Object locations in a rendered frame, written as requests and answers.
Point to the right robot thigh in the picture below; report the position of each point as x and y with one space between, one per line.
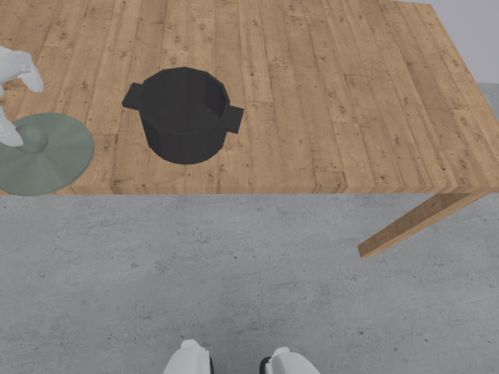
289 363

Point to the pot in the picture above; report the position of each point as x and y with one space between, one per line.
185 113

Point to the lid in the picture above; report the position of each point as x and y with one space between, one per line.
68 154

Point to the table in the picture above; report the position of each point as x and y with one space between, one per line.
339 96

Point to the robot thigh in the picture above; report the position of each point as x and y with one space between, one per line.
289 363
189 360

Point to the left robot thigh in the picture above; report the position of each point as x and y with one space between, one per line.
189 360

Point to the left robot hand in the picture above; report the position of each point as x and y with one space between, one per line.
16 64

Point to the knob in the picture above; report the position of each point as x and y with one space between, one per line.
35 139

